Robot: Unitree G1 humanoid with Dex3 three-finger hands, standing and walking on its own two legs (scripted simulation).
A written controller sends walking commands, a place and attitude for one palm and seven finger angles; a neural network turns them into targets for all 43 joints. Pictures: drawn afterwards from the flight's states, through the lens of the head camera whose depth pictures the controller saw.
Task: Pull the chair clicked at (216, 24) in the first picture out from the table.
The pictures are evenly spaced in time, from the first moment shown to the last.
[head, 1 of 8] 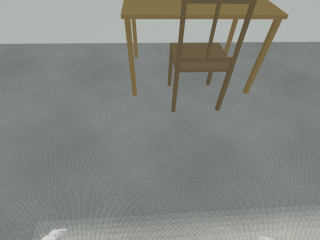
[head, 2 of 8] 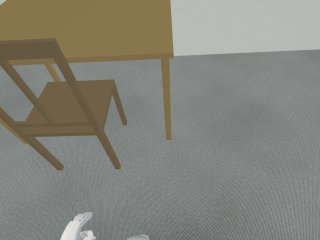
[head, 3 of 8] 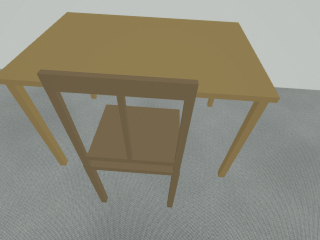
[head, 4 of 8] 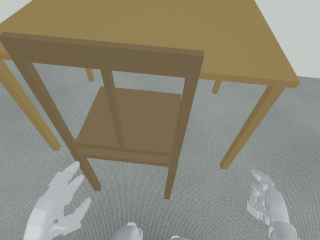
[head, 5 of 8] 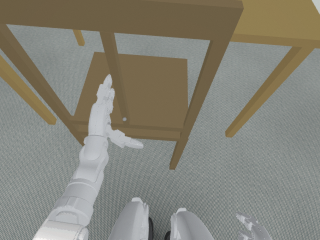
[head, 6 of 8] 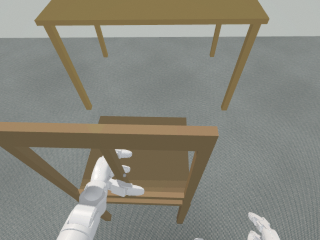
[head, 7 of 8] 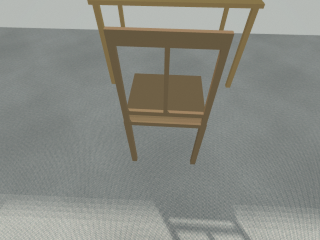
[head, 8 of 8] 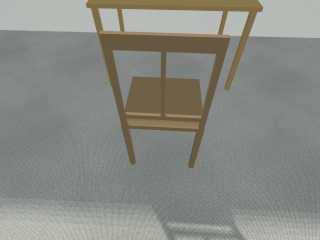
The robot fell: no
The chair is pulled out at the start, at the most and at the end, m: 0.00 0.60 0.60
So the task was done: yes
